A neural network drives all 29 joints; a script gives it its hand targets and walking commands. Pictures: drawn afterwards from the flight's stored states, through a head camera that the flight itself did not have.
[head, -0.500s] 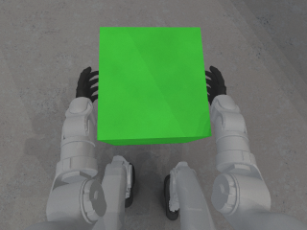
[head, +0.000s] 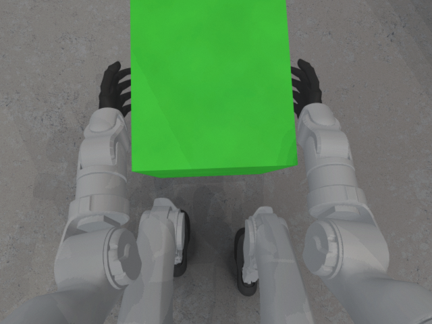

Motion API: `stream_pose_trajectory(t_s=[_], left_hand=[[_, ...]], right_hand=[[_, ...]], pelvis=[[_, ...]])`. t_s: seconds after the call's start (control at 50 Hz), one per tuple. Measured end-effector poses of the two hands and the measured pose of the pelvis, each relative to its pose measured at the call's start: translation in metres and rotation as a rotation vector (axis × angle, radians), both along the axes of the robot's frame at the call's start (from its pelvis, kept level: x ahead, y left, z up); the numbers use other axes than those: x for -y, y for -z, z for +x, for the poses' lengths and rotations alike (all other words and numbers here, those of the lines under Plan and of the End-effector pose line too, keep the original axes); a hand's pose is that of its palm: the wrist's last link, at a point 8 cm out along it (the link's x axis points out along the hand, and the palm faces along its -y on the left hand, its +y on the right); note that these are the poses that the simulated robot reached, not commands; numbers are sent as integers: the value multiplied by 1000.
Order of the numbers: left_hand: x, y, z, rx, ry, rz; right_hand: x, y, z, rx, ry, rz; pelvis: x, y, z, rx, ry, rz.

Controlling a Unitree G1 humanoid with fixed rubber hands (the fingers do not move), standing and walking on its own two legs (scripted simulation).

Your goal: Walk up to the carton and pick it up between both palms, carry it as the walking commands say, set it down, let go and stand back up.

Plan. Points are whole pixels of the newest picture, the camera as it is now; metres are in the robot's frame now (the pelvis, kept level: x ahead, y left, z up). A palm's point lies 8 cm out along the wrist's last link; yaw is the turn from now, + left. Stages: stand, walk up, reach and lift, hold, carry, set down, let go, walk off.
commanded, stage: set down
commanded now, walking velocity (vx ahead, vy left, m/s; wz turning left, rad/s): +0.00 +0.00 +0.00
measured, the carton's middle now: (210, 106) +0.50 +0.03 -0.16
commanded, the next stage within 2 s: none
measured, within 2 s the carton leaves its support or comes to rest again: rests again in 1.92 s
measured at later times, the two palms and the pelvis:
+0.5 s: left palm (129, 113) +0.48 +0.20 -0.17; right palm (291, 109) +0.50 -0.14 -0.17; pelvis -0.02 +0.00 -0.06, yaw +0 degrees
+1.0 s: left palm (140, 113) +0.50 +0.20 -0.26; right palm (279, 113) +0.53 -0.14 -0.26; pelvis -0.01 +0.00 -0.12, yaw -1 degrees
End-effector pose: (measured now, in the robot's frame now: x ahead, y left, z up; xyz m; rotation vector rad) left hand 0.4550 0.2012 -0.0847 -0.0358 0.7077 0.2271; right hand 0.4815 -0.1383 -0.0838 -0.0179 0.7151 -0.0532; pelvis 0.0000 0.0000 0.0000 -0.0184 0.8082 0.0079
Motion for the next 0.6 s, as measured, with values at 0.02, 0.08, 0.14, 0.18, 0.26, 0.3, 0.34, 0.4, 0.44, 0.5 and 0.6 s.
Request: stream_pose_trajectory(t_s=[0.02,0.08,0.14,0.18,0.26,0.3,0.34,0.4,0.44,0.5,0.6], left_hand=[[0,3,1,0,0,0],[0,14,3,0,3,1],[0,24,6,0,5,2],[1,31,7,-1,6,3],[1,46,10,-2,8,5],[1,53,12,-3,9,6],[1,60,14,-4,10,8],[0,70,17,-6,11,10],[0,78,19,-8,13,11],[0,88,23,-10,15,13],[0,106,28,-15,18,16]], right_hand=[[0,3,1,0,0,0],[0,14,3,1,1,-2],[0,24,5,1,1,-4],[1,31,6,1,1,-5],[1,44,10,0,0,-7],[1,51,12,-1,-1,-9],[0,59,14,-1,-3,-10],[0,69,17,-3,-6,-12],[0,76,19,-3,-7,-14],[0,87,23,-5,-10,-17],[0,104,28,-9,-14,-22]], pelvis=[[0,3,-1,-1,0,0],[0,12,-4,-4,1,-1],[0,20,-8,-7,3,-1],[0,26,-10,-8,4,-1],[0,36,-14,-9,6,0],[0,41,-16,-10,7,0],[-1,46,-17,-11,7,1],[-1,54,-19,-11,8,1],[-1,58,-20,-11,8,2],[-1,65,-20,-11,9,2],[-2,75,-20,-10,10,2]])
